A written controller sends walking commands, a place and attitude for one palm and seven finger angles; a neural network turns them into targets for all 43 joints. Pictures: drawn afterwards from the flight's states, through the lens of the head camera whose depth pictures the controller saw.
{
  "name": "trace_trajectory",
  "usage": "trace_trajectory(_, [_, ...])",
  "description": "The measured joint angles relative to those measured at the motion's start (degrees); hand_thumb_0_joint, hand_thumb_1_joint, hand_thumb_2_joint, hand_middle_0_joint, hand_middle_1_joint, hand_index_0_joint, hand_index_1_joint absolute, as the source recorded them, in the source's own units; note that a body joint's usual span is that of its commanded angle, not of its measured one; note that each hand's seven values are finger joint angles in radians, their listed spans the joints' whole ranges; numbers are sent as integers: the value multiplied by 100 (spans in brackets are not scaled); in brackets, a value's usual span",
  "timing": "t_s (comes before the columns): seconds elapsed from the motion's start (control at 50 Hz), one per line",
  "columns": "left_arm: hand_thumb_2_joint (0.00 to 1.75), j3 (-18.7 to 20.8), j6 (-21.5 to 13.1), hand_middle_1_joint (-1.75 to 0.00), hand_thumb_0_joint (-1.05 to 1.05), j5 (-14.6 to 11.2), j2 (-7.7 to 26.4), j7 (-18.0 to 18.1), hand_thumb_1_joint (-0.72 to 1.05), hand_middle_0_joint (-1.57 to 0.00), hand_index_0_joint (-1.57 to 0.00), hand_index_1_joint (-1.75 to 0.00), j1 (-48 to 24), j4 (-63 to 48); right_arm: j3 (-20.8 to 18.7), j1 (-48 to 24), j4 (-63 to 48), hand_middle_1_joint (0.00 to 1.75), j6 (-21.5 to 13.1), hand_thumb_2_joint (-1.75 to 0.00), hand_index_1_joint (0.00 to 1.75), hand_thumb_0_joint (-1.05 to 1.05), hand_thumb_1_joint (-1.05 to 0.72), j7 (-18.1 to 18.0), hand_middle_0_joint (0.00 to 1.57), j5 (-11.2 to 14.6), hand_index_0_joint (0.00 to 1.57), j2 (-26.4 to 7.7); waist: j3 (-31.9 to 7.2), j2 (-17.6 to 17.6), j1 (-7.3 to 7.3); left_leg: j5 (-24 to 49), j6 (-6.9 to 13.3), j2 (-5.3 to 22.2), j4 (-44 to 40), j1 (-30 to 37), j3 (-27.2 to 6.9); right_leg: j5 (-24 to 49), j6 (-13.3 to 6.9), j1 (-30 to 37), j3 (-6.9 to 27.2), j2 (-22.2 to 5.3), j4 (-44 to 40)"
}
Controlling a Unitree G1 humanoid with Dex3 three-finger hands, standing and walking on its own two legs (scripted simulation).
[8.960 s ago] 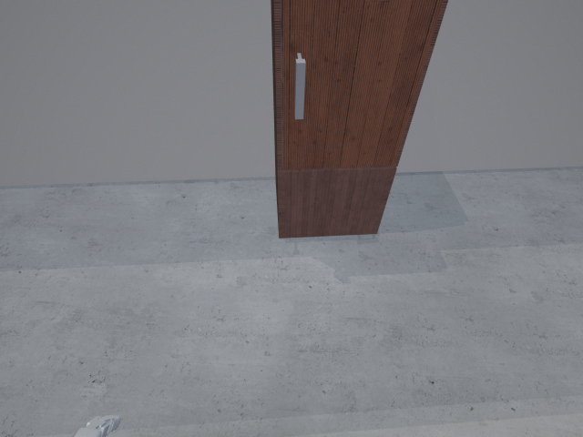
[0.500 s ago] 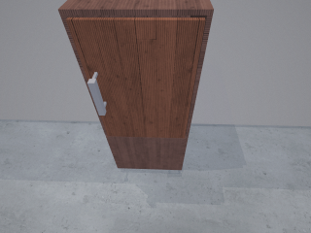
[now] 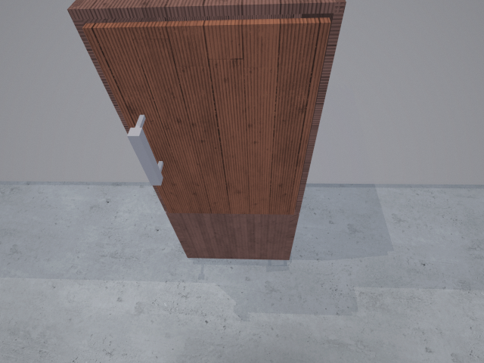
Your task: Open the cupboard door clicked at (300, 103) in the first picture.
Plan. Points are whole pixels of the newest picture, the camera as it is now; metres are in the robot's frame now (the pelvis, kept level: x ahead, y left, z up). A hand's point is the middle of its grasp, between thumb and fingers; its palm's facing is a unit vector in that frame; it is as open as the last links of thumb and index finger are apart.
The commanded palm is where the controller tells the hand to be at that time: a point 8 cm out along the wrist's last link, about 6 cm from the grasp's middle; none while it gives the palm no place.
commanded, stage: come to a stop and stand still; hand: left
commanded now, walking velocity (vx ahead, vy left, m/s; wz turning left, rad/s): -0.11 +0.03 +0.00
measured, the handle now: (149, 151) +0.54 +0.25 -0.02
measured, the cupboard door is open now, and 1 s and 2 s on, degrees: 0 0 0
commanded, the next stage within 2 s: look again from close up in 0.60 s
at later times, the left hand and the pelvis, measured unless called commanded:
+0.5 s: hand out of the picture -0.02 +0.19 -0.17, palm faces +0.01 -0.98 -0.19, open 7.4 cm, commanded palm none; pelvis -0.02 +0.02 +0.00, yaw -2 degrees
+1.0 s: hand out of the picture +0.00 +0.23 -0.17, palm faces +0.01 -0.98 -0.21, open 7.4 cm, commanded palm none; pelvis -0.03 +0.06 +0.00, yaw -1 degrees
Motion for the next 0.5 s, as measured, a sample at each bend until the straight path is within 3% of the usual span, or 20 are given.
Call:
trace_trajectory(0.08, [90, 29, 116, -30, 0, 15, 91, -29, 94, -20, -20, -30, 80, -29, -85, -242, -160, 30, -12, -90, 30, 2, -93, 44, 20, 15, 20, -144, 17, -153, 57, 601, -81, 59, -637, -15, 41, 82, 68, 34, 92, -19, -67])
trace_trajectory(0.14, [90, 44, 234, -30, 0, -19, 135, -60, 93, -20, -20, -30, 217, 0, -105, -317, -304, 30, -83, -90, 30, 2, -93, 59, 20, -5, 20, -229, -11, -152, 43, 1656, -53, 138, -1596, 309, 117, -29, 152, -14, 122, 49, 186])
trace_trajectory(0.26, [90, 51, 442, -30, 1, -47, 216, -83, 92, -20, -20, -30, 295, 85, 5, -293, -350, 30, -119, -90, 30, 1, -92, 35, 20, -88, 20, -77, -114, -382, 137, 1478, 134, 31, -1632, 396, 250, -609, 285, -74, 346, -17, 510])
trace_trajectory(0.34, [90, -25, 356, -29, 1, -27, 79, -137, 91, -20, -20, -30, 388, 132, 5, -340, -338, 30, -73, -90, 30, 0, -93, 11, 20, -54, 20, -98, -120, -176, 168, 1590, 120, 62, -1690, 372, 213, 270, 256, 30, 302, 25, 94])
trace_trajectory(0.5, [90, -133, 306, -30, 1, -44, -29, -179, 91, -20, -20, -30, 733, 358, 29, -127, -211, 30, -80, -90, 30, 0, -94, 86, 20, -59, 20, -148, -302, -81, 53, 1826, 83, 137, -2062, 434, 183, 407, 214, 156, 263, 135, -392])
